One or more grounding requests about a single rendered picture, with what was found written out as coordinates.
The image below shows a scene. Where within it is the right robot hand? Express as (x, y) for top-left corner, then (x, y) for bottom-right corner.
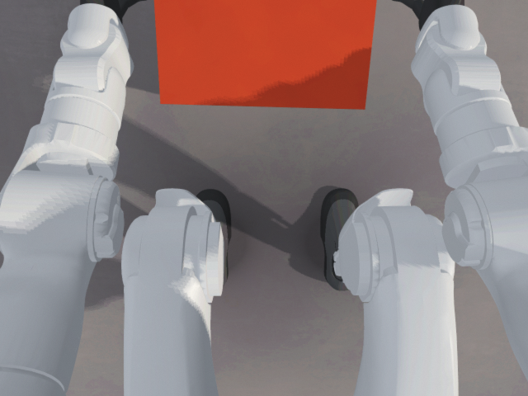
(392, 0), (464, 31)

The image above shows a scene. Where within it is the carton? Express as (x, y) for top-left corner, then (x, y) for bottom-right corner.
(154, 0), (377, 110)

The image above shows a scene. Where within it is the robot left shin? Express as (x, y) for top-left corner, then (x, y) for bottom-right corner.
(121, 188), (216, 285)

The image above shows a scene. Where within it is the left robot hand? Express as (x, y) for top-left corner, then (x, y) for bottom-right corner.
(80, 0), (146, 24)

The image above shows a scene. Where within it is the right robot upper arm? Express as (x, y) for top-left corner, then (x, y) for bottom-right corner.
(441, 176), (528, 381)

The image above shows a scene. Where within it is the left robot upper arm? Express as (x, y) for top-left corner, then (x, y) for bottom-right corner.
(0, 170), (125, 396)

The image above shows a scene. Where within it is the robot right forearm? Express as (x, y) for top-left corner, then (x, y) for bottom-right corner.
(411, 5), (528, 189)

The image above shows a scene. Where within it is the robot left forearm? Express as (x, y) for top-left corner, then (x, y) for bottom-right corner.
(0, 3), (134, 254)

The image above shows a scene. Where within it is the robot right thigh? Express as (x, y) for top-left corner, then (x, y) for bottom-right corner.
(344, 205), (459, 396)

